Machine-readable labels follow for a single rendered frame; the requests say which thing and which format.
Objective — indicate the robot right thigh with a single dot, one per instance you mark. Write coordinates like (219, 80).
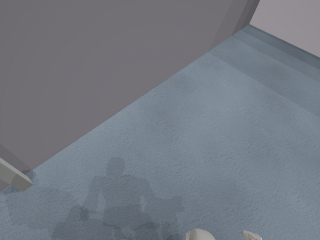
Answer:
(198, 234)

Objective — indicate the right robot hand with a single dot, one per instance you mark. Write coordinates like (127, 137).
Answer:
(250, 236)

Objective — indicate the panel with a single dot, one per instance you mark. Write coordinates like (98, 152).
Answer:
(14, 177)

